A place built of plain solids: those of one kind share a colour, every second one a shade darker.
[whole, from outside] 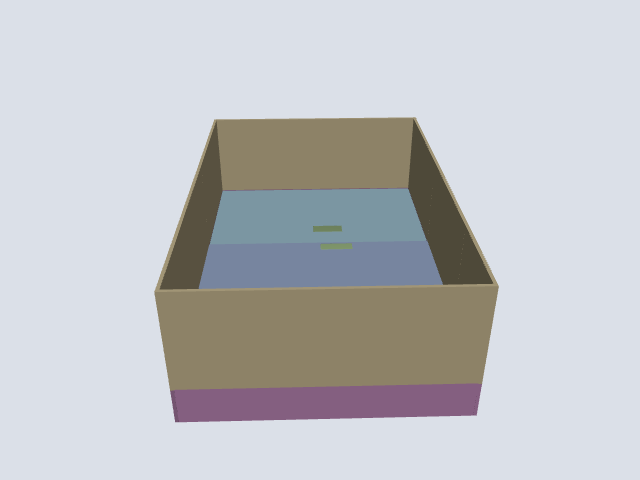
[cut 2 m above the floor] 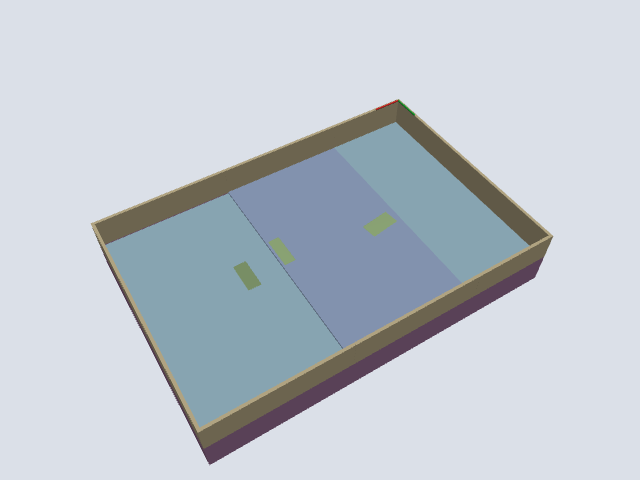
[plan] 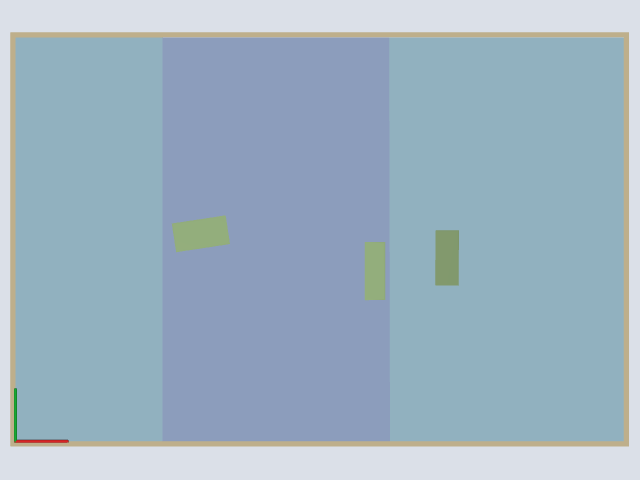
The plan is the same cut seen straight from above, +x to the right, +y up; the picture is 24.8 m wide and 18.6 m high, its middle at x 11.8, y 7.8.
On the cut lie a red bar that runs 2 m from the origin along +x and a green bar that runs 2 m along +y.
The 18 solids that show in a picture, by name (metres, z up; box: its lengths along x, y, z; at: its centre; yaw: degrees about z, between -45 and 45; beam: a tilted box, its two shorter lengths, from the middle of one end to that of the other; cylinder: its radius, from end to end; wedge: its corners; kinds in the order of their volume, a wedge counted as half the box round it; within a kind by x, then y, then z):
{
 "piece_1": {"wedge": [[0.0, 0.0, -2.3], [0.0, 0.0, 0.0], [0.0, 15.65, -2.3], [0.0, 15.65, 0.0], [5.7, 0.0, -2.3], [5.7, 0.0, 0.0], [5.7, 15.65, -2.3], [5.7, 15.65, 0.0]]},
 "piece_2": {"wedge": [[14.48, 15.65, -2.3], [14.48, 15.65, -0.11], [14.51, 0.0, -2.3], [14.51, 0.0, -0.11], [23.57, 0.0, -2.3], [23.57, 0.0, -0.11], [23.57, 15.65, -2.3], [23.57, 15.65, -0.11]]},
 "deck_1": {"wedge": [[5.7, 0.0, -2.3], [5.7, 0.0, 0.0], [5.7, 15.65, -2.3], [5.7, 15.65, 0.0], [14.48, 15.65, -2.3], [14.48, 15.65, 0.0], [14.51, 0.0, -2.3], [14.51, 0.0, 0.0]]},
 "wall_1": {"box": [0.2, 16.05, 6.11], "at": [-0.1, 7.83, 3.0]},
 "wall_2": {"box": [5.85, 0.2, 6.11], "at": [2.77, -0.1, 3.0]},
 "wall_3": {"box": [5.84, 0.2, 6.11], "at": [2.77, 15.75, 3.0]},
 "wall_4": {"box": [8.79, 0.2, 6.11], "at": [10.09, 15.75, 3.0]},
 "wall_5": {"box": [8.82, 0.2, 6.11], "at": [10.1, -0.1, 3.0]},
 "wall_6": {"box": [9.24, 0.2, 6.11], "at": [19.1, 15.75, 3.0]},
 "wall_7": {"box": [9.21, 0.2, 6.11], "at": [19.12, -0.1, 3.0]},
 "wall_8": {"box": [0.2, 16.05, 6.11], "at": [23.67, 7.83, 3.0]},
 "wallfoot_1": {"box": [0.2, 15.65, 2.3], "at": [-0.1, 7.83, -1.15]},
 "wallfoot_2": {"box": [23.97, 0.2, 2.3], "at": [11.79, -0.1, -1.15]},
 "wallfoot_3": {"box": [23.97, 0.2, 2.3], "at": [11.79, 15.75, -1.15]},
 "wallfoot_4": {"box": [0.2, 15.65, 2.3], "at": [23.67, 7.83, -1.15]},
 "mat_1": {"wedge": [[6.06, 8.44, -0.07], [6.06, 8.44, 0.0], [6.14, 8.38, 0.02], [6.22, 7.32, -0.07], [6.22, 7.32, 0.0], [6.28, 7.41, 0.02], [8.09, 8.68, 0.02], [8.15, 8.76, -0.07], [8.15, 8.76, 0.0], [8.23, 7.7, 0.02], [8.31, 7.64, -0.07], [8.31, 7.64, 0.0]]},
 "mat_2": {"wedge": [[13.53, 5.47, -0.07], [13.53, 5.47, 0.0], [13.53, 7.72, -0.07], [13.53, 7.72, 0.0], [13.6, 5.54, 0.02], [13.6, 7.65, 0.02], [14.25, 7.65, 0.02], [14.26, 5.54, 0.02], [14.32, 7.72, -0.07], [14.32, 7.72, 0.0], [14.33, 5.47, -0.07], [14.33, 5.47, 0.0]]},
 "mat_3": {"wedge": [[16.27, 6.04, -0.18], [16.27, 6.04, -0.11], [16.27, 8.18, -0.18], [16.27, 8.18, -0.11], [16.33, 6.1, -0.09], [16.34, 8.12, -0.09], [17.12, 6.1, -0.09], [17.12, 8.12, -0.09], [17.18, 6.04, -0.18], [17.18, 6.04, -0.11], [17.18, 8.18, -0.18], [17.18, 8.18, -0.11]]}
}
